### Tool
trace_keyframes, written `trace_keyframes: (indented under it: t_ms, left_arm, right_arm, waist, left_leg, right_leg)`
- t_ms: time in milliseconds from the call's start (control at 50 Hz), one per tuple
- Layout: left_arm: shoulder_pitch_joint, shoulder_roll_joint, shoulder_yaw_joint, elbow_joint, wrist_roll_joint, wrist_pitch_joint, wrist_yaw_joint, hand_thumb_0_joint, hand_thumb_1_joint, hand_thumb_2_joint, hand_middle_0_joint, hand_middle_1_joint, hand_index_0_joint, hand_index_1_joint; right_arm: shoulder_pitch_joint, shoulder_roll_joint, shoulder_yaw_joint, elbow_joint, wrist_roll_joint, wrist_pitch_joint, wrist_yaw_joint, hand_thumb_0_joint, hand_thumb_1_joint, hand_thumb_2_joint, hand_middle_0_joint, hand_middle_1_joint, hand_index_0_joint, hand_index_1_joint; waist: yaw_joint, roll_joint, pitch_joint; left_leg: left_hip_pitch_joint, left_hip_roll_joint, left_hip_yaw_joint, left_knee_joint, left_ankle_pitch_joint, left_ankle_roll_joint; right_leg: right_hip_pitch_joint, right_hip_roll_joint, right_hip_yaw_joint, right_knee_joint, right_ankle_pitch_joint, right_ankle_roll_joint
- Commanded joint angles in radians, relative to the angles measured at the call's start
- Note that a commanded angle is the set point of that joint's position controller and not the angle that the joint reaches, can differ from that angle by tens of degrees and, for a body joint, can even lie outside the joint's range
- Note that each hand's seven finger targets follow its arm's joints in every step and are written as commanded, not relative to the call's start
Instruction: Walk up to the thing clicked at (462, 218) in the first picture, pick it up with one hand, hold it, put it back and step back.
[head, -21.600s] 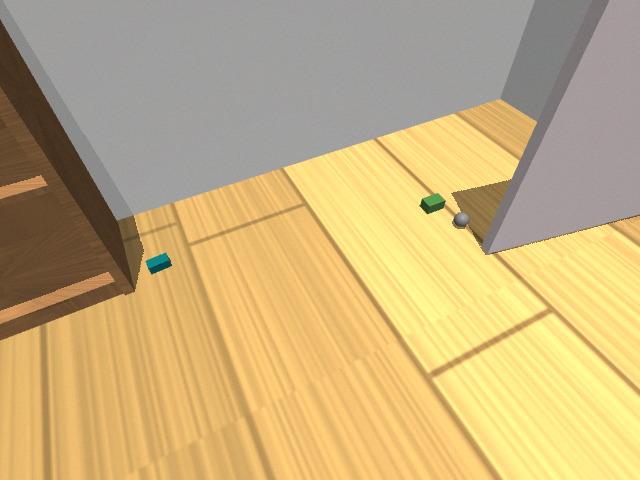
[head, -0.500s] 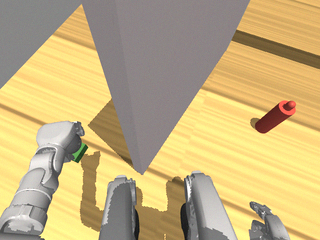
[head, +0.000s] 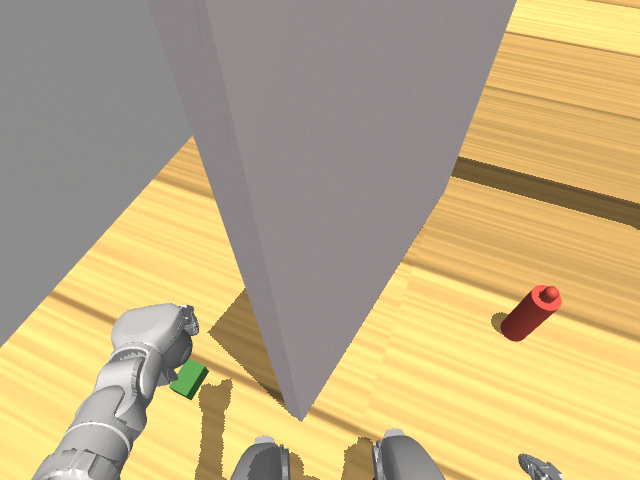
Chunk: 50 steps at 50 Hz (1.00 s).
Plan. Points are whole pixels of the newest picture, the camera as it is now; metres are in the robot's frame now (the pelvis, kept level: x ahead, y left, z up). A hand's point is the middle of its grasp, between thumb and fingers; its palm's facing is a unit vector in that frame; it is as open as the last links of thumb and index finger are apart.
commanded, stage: lift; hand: left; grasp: from above
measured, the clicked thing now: (170, 347) +0.34 +0.23 -0.10
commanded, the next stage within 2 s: hold in 0.34 s
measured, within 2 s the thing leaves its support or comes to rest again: neither
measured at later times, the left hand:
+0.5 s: hand (154, 320) +0.34 +0.22 -0.01, palm faces -0.46 -0.09 -0.88, open 8.5 cm
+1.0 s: hand (139, 304) +0.35 +0.23 +0.03, palm faces -0.46 -0.06 -0.88, open 8.5 cm
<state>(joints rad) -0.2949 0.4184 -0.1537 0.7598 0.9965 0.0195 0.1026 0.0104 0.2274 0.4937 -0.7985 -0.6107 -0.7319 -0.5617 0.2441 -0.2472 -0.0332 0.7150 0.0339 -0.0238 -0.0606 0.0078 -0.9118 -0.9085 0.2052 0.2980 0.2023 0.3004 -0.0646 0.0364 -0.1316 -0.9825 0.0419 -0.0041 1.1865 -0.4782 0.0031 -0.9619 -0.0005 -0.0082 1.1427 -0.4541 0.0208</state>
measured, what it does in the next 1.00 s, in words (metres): rises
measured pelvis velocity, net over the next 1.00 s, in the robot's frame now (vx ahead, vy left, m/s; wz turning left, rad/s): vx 0.04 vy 0.00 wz -0.01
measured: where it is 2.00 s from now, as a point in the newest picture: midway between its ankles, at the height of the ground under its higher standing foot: outside the picture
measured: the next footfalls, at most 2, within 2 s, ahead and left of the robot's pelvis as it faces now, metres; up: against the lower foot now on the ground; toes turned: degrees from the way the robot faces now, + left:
none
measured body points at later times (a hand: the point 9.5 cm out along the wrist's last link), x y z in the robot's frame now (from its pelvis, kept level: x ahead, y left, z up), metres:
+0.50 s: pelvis +0.03 +0.00 +0.06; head +0.08 -0.01 +0.51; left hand +0.36 +0.23 +0.04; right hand +0.13 -0.27 -0.05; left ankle +0.05 +0.12 -0.64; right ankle +0.06 -0.14 -0.64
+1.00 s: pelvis +0.04 +0.00 +0.08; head +0.07 -0.01 +0.53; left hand +0.37 +0.23 +0.08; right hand +0.15 -0.26 -0.03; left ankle +0.05 +0.12 -0.64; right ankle +0.06 -0.14 -0.64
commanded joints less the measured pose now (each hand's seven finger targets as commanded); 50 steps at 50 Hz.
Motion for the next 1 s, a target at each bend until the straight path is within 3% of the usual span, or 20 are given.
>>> trace_keyframes:
  t_ms: [0, 100, 120, 200, 220, 280, 460, 560, 740, 780, 860, 920, 980]
  left_arm:
    - [-0.332, 0.21, 0.08, -0.2, 0.004, -0.005, 0.083, 0.0, 0.489, 0.617, -0.87, -0.693, -0.896, -0.667]
    - [-0.325, 0.203, 0.087, -0.167, 0.005, 0.012, 0.106, 0.0, 0.478, 0.67, -0.875, -0.694, -0.892, -0.678]
    - [-0.338, 0.182, 0.063, -0.173, 0.007, 0.016, 0.105, 0.0, 0.475, 0.657, -0.873, -0.687, -0.891, -0.67]
    - [-0.313, 0.177, 0.061, -0.117, -0.002, 0.027, 0.092, 0.0, 0.46, 0.649, -0.864, -0.682, -0.883, -0.664]
    - [-0.312, 0.153, 0.04, -0.116, -0.012, 0.028, 0.086, 0.0, 0.459, 0.649, -0.863, -0.689, -0.882, -0.671]
    - [-0.29, 0.149, 0.043, -0.101, -0.022, 0.031, 0.076, 0.0, 0.46, 0.639, -0.859, -0.69, -0.881, -0.668]
    - [-0.337, 0.174, 0.055, -0.156, -0.002, 0.007, 0.065, 0.0, 0.461, 0.663, -0.854, -0.7, -0.881, -0.673]
    - [-0.346, 0.187, 0.057, -0.148, 0.014, 0.011, 0.063, 0.0, 0.464, 0.656, -0.861, -0.676, -0.887, -0.652]
    - [-0.3, 0.157, 0.031, -0.153, 0.003, 0.01, 0.001, 0.0, 0.457, 0.681, -0.839, -0.709, -0.869, -0.68]
    - [-0.32, 0.183, 0.046, -0.183, 0.0, 0.001, -0.015, 0.0, 0.461, 0.672, -0.833, -0.711, -0.865, -0.679]
    - [-0.297, 0.163, 0.034, -0.172, 0.006, -0.004, -0.028, 0.0, 0.471, 0.679, -0.844, -0.721, -0.875, -0.689]
    - [-0.312, 0.186, 0.055, -0.204, 0.005, -0.009, -0.03, 0.0, 0.459, 0.708, -0.835, -0.739, -0.865, -0.709]
    - [-0.339, 0.186, 0.056, -0.243, -0.002, -0.015, -0.031, 0.0, 0.495, 0.701, -0.843, -0.753, -0.882, -0.714]
  right_arm:
    - [0.011, -0.142, -0.049, -0.09, 0.001, -0.047, -0.006, 0.0, -0.909, -0.905, 0.2, 0.301, 0.2, 0.3]
    - [0.015, -0.147, -0.052, -0.079, -0.003, -0.042, 0.0, 0.0, -0.906, -0.903, 0.2, 0.3, 0.2, 0.3]
    - [0.016, -0.143, -0.049, -0.076, -0.002, -0.042, 0.001, 0.0, -0.908, -0.904, 0.2, 0.3, 0.2, 0.3]
    - [0.024, -0.147, -0.054, -0.073, 0.001, -0.035, 0.004, 0.0, -0.907, -0.903, 0.2, 0.3, 0.2, 0.3]
    - [0.019, -0.14, -0.052, -0.077, 0.0, -0.034, 0.006, 0.0, -0.908, -0.903, 0.2, 0.3, 0.2, 0.3]
    - [0.019, -0.145, -0.056, -0.082, 0.003, -0.033, 0.008, 0.0, -0.906, -0.902, 0.2, 0.3, 0.2, 0.3]
    - [0.013, -0.145, -0.055, -0.091, 0.004, -0.021, 0.009, 0.0, -0.905, -0.901, 0.2, 0.3, 0.2, 0.3]
    - [0.009, -0.154, -0.061, -0.083, 0.007, -0.011, 0.01, 0.0, -0.902, -0.9, 0.2, 0.3, 0.2, 0.3]
    - [-0.009, -0.151, -0.064, -0.102, 0.011, 0.0, 0.019, 0.0, -0.9, -0.899, 0.2, 0.3, 0.2, 0.3]
    - [-0.009, -0.157, -0.068, -0.107, 0.01, 0.002, 0.019, 0.0, -0.899, -0.899, 0.2, 0.3, 0.2, 0.3]
    - [-0.015, -0.156, -0.063, -0.128, 0.013, 0.011, 0.02, 0.0, -0.898, -0.899, 0.2, 0.3, 0.2, 0.3]
    - [-0.025, -0.158, -0.063, -0.14, 0.014, 0.014, 0.021, 0.0, -0.901, -0.9, 0.2, 0.3, 0.199, 0.3]
    - [-0.035, -0.156, -0.062, -0.145, 0.013, 0.015, 0.021, 0.0, -0.898, -0.898, 0.2, 0.3, 0.2, 0.3]
  waist:
    - [-0.001, 0.03, -0.307]
    - [0.009, 0.033, -0.297]
    - [0.001, 0.04, -0.286]
    - [0.01, -0.001, -0.254]
    - [0.009, 0.002, -0.244]
    - [0.009, -0.003, -0.227]
    - [0.018, -0.003, -0.26]
    - [0.018, 0.004, -0.224]
    - [0.034, -0.004, -0.199]
    - [0.034, 0.023, -0.218]
    - [0.032, -0.003, -0.173]
    - [0.048, -0.003, -0.168]
    - [0.043, 0.009, -0.186]
  left_leg:
    - [0.319, -0.044, -0.009, -0.269, 0.122, 0.004]
    - [0.421, -0.043, -0.005, -0.344, 0.174, -0.003]
    - [0.433, -0.044, -0.003, -0.355, 0.185, -0.003]
    - [0.468, -0.049, 0.001, -0.403, 0.224, -0.001]
    - [0.48, -0.05, 0.005, -0.417, 0.228, -0.001]
    - [0.515, -0.05, 0.008, -0.451, 0.249, -0.003]
    - [0.614, -0.056, 0.021, -0.504, 0.378, 0.0]
    - [0.658, -0.056, 0.024, -0.543, 0.389, -0.003]
    - [0.694, -0.054, 0.026, -0.585, 0.45, -0.004]
    - [0.727, -0.045, 0.024, -0.595, 0.476, -0.01]
    - [0.717, -0.046, 0.025, -0.615, 0.464, -0.005]
    - [0.716, -0.048, 0.026, -0.633, 0.43, -0.003]
    - [0.737, -0.049, 0.03, -0.64, 0.422, -0.002]
  right_leg:
    - [0.242, 0.037, 0.009, -0.262, 0.109, -0.035]
    - [0.313, 0.035, 0.005, -0.329, 0.157, -0.032]
    - [0.327, 0.034, 0.009, -0.342, 0.17, -0.031]
    - [0.385, 0.032, 0.014, -0.397, 0.209, -0.027]
    - [0.407, 0.031, 0.013, -0.414, 0.212, -0.026]
    - [0.431, 0.031, 0.015, -0.447, 0.23, -0.026]
    - [0.542, 0.027, 0.023, -0.501, 0.355, -0.021]
    - [0.551, 0.028, 0.016, -0.532, 0.356, -0.026]
    - [0.605, 0.036, 0.012, -0.561, 0.4, -0.03]
    - [0.608, 0.042, 0.004, -0.56, 0.403, -0.033]
    - [0.611, 0.041, 0.005, -0.58, 0.399, -0.035]
    - [0.63, 0.04, 0.007, -0.597, 0.371, -0.035]
    - [0.642, 0.038, 0.012, -0.605, 0.369, -0.033]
